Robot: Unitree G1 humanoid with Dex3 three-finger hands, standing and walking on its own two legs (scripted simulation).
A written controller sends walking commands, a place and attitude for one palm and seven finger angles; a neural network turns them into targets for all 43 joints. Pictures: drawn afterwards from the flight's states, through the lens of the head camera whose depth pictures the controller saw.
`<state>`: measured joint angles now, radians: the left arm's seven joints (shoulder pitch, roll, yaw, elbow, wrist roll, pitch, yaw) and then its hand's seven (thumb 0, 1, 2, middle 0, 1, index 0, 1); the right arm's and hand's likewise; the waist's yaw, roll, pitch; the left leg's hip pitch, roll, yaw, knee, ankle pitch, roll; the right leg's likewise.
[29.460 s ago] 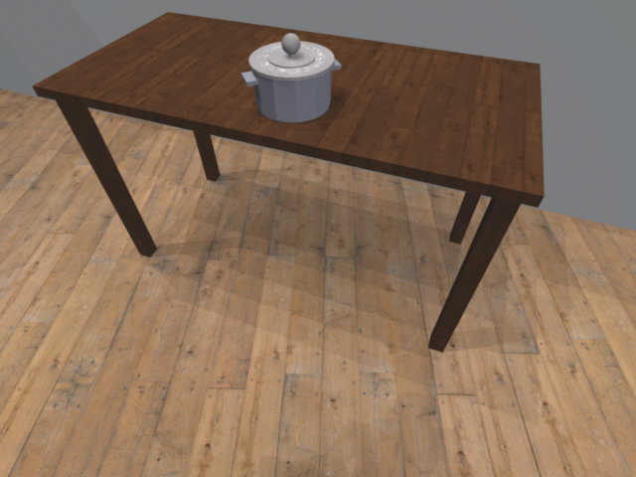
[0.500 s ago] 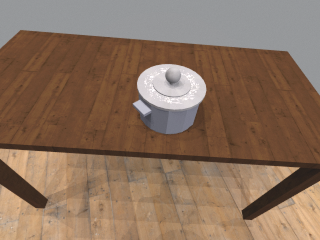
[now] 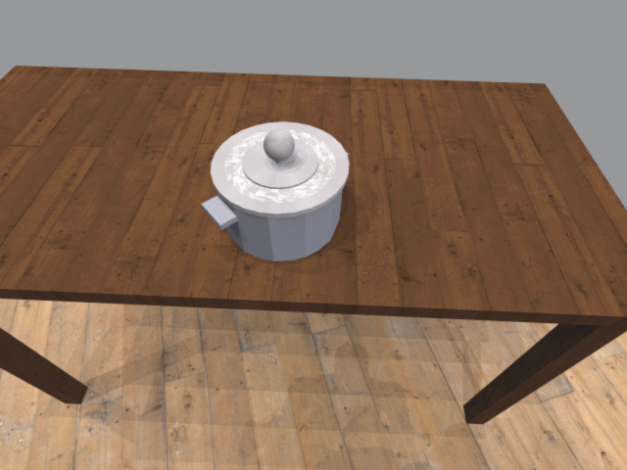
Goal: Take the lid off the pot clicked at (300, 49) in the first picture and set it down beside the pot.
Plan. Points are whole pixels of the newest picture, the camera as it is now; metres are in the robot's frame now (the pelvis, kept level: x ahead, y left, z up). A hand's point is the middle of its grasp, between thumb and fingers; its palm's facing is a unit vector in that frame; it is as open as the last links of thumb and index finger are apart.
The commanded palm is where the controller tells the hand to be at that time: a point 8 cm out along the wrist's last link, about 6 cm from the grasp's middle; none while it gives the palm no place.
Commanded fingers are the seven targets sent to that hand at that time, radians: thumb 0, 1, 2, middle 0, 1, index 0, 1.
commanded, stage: come to a stop and stand still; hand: left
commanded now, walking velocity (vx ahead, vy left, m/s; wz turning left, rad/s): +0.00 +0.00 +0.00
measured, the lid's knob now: (279, 145) +0.51 +0.07 +0.14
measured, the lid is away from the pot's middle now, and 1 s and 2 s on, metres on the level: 0.01 0.01 0.01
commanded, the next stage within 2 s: look again from close up in 1.38 s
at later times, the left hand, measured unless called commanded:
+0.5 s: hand out of the picture -0.03 +0.19 -0.17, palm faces +0.01 -0.98 -0.20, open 7.3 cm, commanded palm none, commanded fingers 0.00 0.90 0.90 -0.20 -0.30 -0.20 -0.30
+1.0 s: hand out of the picture +0.00 +0.19 -0.16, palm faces -0.01 -0.98 -0.22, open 7.3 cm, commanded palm none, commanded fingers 0.00 0.90 0.90 -0.20 -0.30 -0.20 -0.30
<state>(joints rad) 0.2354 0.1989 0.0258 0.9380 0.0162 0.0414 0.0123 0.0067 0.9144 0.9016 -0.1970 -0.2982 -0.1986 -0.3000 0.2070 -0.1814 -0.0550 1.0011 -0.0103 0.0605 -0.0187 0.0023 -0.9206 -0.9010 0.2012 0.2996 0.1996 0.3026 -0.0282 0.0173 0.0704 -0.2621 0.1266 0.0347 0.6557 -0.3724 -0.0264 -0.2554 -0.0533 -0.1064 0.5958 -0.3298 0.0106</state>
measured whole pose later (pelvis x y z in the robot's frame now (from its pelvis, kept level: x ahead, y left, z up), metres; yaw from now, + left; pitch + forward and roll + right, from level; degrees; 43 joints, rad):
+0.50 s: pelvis -0.03 +0.01 +0.01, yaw -1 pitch -1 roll +0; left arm 0.32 0.15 -0.01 1.04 0.02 0.01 0.03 0.01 0.92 0.90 -0.20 -0.30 -0.20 -0.30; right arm 0.29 -0.17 -0.03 1.00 -0.01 0.02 -0.01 0.00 -0.93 -0.90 0.20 0.30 0.20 0.30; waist -0.01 0.02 0.03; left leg -0.24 0.06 0.10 0.56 -0.31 -0.01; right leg -0.27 -0.07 -0.08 0.54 -0.26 0.02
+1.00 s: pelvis -0.02 +0.01 +0.01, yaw -2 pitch +0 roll +1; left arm 0.28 0.15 -0.01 1.05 0.01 0.01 0.03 0.01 0.91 0.90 -0.20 -0.30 -0.20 -0.30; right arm 0.30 -0.16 -0.01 1.04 -0.01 0.00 -0.01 0.01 -0.92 -0.90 0.20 0.30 0.20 0.30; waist 0.00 0.02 0.05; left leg -0.21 0.04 0.12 0.51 -0.30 -0.01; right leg -0.28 -0.09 -0.05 0.56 -0.27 0.03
